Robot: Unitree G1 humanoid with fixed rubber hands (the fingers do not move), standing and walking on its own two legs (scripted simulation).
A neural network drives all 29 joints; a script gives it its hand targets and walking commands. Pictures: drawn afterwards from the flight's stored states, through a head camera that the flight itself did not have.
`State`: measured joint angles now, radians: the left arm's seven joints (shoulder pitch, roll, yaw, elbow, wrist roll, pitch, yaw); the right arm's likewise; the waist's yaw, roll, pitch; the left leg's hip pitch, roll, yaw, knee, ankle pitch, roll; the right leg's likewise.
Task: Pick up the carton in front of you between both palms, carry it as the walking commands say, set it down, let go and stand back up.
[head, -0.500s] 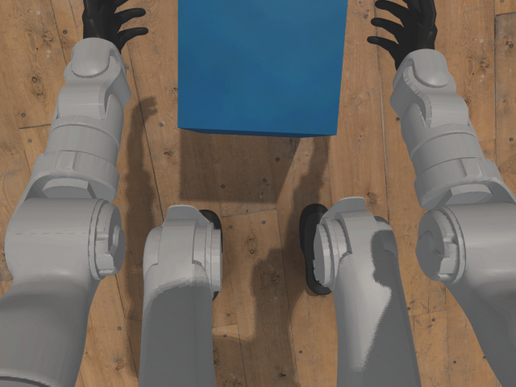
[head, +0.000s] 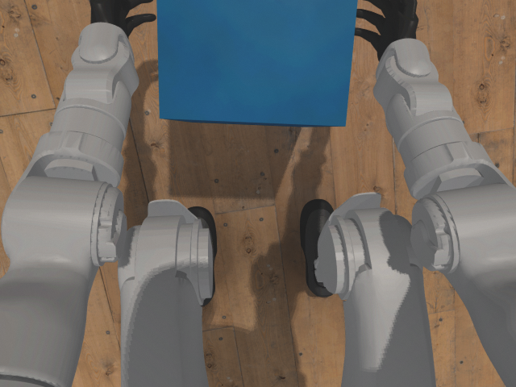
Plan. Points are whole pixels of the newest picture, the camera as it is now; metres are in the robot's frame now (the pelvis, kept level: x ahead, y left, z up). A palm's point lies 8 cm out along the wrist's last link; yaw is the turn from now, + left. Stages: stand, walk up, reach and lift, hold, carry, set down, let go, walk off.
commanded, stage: reach and lift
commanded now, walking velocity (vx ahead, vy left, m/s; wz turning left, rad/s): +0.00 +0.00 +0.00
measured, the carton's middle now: (252, 53) +0.51 +0.02 -0.24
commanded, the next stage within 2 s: none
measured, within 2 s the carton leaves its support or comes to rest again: leaves its support in 0.48 s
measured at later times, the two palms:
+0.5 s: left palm (133, 13) +0.54 +0.16 -0.17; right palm (383, 29) +0.52 -0.14 -0.16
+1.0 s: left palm out of the picture +0.49 +0.17 +0.03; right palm out of the picture +0.49 -0.13 +0.03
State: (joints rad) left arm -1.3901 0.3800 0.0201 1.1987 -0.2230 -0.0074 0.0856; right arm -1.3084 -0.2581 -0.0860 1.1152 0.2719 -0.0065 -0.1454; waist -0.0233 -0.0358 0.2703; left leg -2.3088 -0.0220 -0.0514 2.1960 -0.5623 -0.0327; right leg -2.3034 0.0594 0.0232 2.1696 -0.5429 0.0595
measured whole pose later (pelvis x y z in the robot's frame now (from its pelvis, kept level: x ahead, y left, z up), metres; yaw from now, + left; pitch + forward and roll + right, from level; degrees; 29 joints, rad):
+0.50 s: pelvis +0.00 +0.01 +0.00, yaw +0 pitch +38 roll -2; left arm -1.46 0.30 0.03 1.21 -0.15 0.07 0.14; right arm -1.36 -0.20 -0.22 1.10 0.14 0.06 -0.16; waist -0.03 -0.03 0.28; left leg -2.30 -0.04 -0.04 2.20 -0.56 -0.02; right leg -2.28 0.07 0.05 2.17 -0.55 0.08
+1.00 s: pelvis -0.01 +0.00 +0.09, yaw +2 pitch +41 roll -2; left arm -1.15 0.11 0.40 0.90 0.17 0.31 0.06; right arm -1.07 0.02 -0.52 0.77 -0.19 0.31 -0.09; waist -0.02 -0.01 -0.13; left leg -2.10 -0.13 -0.10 1.87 -0.49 -0.07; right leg -2.08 0.13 0.08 1.85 -0.50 0.09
